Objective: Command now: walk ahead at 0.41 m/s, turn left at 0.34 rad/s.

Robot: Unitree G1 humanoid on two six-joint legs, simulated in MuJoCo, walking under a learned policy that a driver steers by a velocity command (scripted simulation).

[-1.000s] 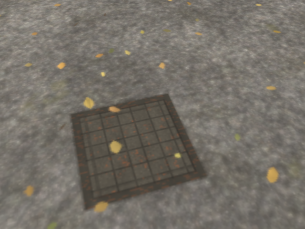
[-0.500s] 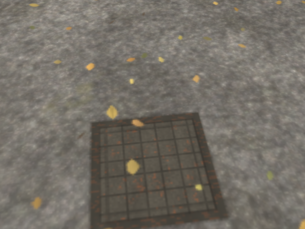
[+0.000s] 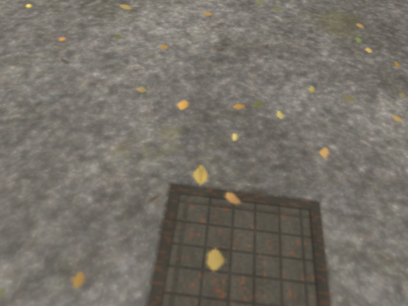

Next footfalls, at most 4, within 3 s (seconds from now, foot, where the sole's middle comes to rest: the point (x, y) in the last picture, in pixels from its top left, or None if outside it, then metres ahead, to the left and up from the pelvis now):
0.14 right None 0.20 -0.15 -0.79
0.64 left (155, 297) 0.52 0.10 -0.79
1.20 right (223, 215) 0.82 -0.14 -0.79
1.66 left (171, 185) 0.96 0.05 -0.79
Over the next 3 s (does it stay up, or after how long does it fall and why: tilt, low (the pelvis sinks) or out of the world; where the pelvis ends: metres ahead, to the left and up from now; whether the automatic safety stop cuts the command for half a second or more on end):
stays up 0.86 -0.03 -0.02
